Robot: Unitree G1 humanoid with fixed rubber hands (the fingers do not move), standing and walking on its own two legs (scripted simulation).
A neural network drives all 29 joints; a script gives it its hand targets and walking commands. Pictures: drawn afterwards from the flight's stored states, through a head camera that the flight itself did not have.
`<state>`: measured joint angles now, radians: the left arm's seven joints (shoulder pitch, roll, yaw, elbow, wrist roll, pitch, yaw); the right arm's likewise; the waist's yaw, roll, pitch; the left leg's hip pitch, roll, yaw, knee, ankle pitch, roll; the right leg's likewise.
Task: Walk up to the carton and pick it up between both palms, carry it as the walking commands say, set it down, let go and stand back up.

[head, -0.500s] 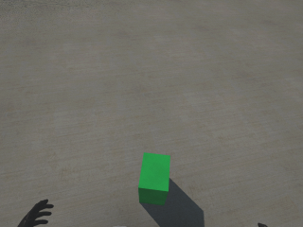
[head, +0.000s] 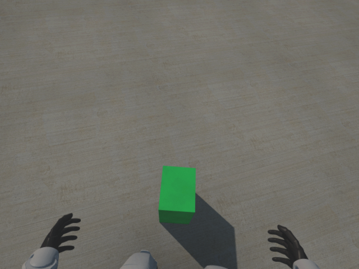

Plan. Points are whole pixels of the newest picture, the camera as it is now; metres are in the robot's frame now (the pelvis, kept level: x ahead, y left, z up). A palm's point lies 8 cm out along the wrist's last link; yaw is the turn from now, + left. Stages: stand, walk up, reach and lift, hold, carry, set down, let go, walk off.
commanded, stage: reach and lift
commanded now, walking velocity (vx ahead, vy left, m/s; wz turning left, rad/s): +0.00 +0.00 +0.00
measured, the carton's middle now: (176, 196) +0.44 -0.01 -0.62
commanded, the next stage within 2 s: none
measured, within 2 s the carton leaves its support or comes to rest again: neither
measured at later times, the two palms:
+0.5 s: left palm (84, 199) +0.28 +0.25 -0.13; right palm (264, 210) +0.27 -0.24 -0.14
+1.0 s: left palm (123, 159) +0.43 +0.18 -0.18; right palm (241, 175) +0.39 -0.21 -0.20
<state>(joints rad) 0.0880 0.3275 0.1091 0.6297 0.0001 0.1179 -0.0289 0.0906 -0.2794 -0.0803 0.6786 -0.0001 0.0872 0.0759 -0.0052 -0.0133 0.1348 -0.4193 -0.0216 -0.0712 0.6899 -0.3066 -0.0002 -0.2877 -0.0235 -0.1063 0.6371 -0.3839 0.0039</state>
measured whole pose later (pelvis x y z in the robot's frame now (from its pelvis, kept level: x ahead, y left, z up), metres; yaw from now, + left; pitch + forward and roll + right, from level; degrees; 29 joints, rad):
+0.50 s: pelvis -0.05 +0.00 -0.04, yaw -2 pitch +19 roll -2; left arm -0.41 0.31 0.16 0.63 0.00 0.14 -0.01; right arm -0.43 -0.25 -0.10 0.69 0.00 0.14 -0.03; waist 0.02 0.01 0.13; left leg -0.95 0.00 -0.07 0.89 -0.28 -0.01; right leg -0.84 -0.01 -0.10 0.89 -0.38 -0.02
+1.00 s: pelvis -0.06 +0.00 -0.06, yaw -4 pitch +33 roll -3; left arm -0.98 0.25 0.20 0.76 0.00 0.16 0.07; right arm -0.97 -0.22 -0.25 0.86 0.00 0.12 -0.02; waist 0.01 0.02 0.16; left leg -1.29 0.00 -0.07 0.96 -0.25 -0.01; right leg -1.18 0.00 -0.10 0.96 -0.35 -0.01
